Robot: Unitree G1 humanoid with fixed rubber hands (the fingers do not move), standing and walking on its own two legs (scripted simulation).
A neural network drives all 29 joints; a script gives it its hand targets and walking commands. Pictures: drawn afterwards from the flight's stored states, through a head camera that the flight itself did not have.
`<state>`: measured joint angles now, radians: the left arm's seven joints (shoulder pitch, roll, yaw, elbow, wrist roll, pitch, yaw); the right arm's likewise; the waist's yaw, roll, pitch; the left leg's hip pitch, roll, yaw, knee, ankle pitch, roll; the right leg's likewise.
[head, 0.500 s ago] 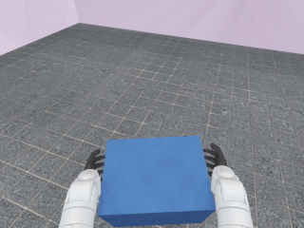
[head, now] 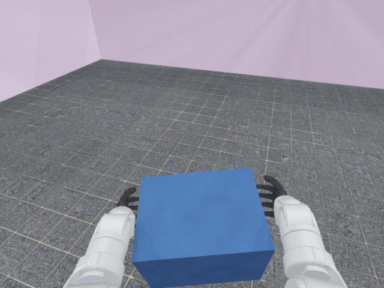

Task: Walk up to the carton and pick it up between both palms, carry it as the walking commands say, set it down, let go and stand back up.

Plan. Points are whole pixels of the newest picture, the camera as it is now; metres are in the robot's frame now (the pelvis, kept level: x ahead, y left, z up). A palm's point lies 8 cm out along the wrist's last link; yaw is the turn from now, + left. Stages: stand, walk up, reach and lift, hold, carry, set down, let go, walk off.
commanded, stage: set down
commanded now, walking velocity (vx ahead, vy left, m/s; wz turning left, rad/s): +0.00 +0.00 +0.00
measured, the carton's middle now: (200, 228) +0.31 -0.04 -0.04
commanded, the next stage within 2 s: none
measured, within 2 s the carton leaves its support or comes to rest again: neither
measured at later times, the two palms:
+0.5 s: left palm (134, 234) +0.32 +0.13 -0.05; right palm (277, 224) +0.30 -0.23 -0.03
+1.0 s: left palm (140, 247) +0.33 +0.13 -0.13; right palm (267, 236) +0.32 -0.23 -0.11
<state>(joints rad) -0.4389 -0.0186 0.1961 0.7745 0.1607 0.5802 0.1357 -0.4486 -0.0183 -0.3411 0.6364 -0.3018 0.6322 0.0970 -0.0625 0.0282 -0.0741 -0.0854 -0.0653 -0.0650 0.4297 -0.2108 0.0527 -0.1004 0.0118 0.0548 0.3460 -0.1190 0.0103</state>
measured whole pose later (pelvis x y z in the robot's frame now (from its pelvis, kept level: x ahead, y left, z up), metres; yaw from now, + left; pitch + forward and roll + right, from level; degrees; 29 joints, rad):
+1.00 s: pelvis -0.01 -0.02 -0.07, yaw +1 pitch +25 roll +0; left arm -0.43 -0.04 0.29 0.67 0.10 0.29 0.16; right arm -0.45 0.03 -0.35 0.59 -0.15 0.29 0.00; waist -0.09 0.03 -0.20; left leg -1.01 -0.10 -0.07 0.94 -0.36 0.02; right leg -1.05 0.04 0.06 0.92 -0.30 0.01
